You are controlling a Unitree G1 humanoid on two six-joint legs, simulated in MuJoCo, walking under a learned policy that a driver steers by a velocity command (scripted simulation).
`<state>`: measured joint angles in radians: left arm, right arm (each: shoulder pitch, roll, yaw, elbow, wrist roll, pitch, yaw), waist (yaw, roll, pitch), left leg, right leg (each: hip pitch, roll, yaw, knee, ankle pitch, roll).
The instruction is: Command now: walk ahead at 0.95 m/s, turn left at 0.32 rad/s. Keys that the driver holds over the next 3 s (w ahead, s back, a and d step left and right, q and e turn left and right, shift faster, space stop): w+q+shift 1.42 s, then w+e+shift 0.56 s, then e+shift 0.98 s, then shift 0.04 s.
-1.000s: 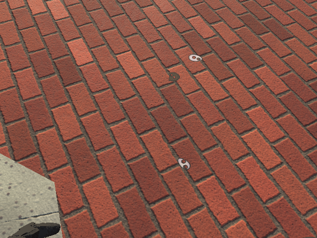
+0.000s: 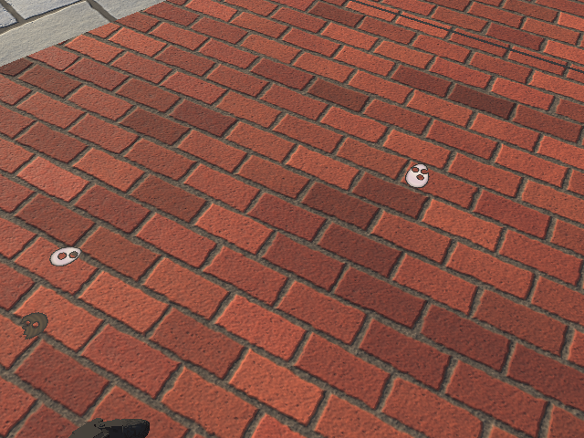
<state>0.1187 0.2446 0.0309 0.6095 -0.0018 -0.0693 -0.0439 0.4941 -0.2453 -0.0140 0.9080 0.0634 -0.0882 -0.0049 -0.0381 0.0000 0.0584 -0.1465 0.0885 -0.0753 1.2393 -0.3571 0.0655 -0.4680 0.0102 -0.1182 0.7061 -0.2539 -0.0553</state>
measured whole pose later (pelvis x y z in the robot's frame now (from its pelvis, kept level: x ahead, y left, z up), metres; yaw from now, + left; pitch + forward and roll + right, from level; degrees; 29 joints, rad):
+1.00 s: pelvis +0.85 +0.21 +0.02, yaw +52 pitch +0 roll -4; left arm 0.32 0.31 0.10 0.72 0.00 -0.11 0.00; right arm 0.21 -0.33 -0.07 0.64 0.04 -0.02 0.01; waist 0.05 0.04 0.05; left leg -0.60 0.05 -0.04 1.35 -0.33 0.07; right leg -0.18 0.04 -0.07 0.44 -0.25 0.01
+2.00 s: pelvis +1.23 +1.06 +0.03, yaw +64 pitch +0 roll -1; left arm 0.49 0.26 0.05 0.77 -0.03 -0.07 -0.02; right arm 0.06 -0.27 0.00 0.61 -0.03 -0.15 0.01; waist 0.08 0.00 0.05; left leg -0.64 0.06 -0.17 0.95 -0.24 -0.01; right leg -0.11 0.19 0.14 0.36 -0.22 -0.14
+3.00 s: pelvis +1.37 +1.40 +0.02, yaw +6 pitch +2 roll +1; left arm 0.15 0.36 0.10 0.54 -0.02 0.07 0.03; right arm 0.07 -0.31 -0.07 0.73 0.00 -0.01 0.01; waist 0.01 -0.02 0.04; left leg -0.35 -0.06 -0.11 0.52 -0.20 -0.03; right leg -0.41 0.14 0.28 0.60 -0.24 0.00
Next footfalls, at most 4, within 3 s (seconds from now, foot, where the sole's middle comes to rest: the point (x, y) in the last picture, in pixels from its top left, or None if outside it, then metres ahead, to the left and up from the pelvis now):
0.38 left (235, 401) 0.53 0.12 -0.75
0.80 right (228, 239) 0.97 0.15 -0.75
1.28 left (51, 231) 1.01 0.63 -0.75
1.76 right None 1.27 1.04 -0.75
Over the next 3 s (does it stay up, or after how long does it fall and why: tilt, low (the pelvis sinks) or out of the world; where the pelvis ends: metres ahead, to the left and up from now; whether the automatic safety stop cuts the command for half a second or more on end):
stays up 1.37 1.40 0.02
